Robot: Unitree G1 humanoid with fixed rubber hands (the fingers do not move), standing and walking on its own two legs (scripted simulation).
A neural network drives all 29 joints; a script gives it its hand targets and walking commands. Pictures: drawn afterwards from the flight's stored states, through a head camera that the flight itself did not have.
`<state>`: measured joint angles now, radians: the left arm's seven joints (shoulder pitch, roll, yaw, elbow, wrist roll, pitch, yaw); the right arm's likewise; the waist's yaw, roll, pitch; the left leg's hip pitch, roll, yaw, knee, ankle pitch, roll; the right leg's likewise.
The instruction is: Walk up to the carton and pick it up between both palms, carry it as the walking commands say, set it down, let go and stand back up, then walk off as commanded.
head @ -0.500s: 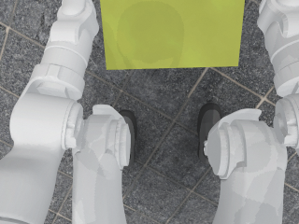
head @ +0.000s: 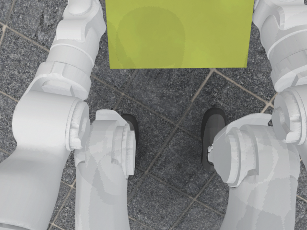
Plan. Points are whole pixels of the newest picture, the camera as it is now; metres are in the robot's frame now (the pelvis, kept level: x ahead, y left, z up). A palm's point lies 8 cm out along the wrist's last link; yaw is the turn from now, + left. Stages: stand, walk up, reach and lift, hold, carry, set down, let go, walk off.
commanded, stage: reach and lift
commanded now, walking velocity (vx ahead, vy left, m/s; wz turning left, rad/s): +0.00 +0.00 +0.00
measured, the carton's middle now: out of the picture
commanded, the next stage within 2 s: none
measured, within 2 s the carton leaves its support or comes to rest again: leaves its support in 0.34 s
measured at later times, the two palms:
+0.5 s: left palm out of the picture +0.55 +0.14 -0.13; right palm out of the picture +0.55 -0.18 -0.14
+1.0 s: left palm out of the picture +0.54 +0.14 -0.08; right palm out of the picture +0.55 -0.18 -0.09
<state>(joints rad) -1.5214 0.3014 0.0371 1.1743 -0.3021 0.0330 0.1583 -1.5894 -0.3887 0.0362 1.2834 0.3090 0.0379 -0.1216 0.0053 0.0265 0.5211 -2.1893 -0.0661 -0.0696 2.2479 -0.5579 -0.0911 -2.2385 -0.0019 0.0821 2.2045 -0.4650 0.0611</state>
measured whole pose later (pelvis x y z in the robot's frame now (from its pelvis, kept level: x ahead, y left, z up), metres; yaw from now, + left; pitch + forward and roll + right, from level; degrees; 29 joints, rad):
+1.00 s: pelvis +0.00 -0.01 +0.04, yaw -1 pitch +26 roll +3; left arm -1.33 0.21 0.31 0.70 -0.08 0.31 0.14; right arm -1.45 -0.30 -0.15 0.87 0.12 0.31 -0.14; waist 0.00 0.00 0.53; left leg -1.99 -0.02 -0.05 2.13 -0.59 -0.09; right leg -2.08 0.04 0.10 2.10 -0.47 0.05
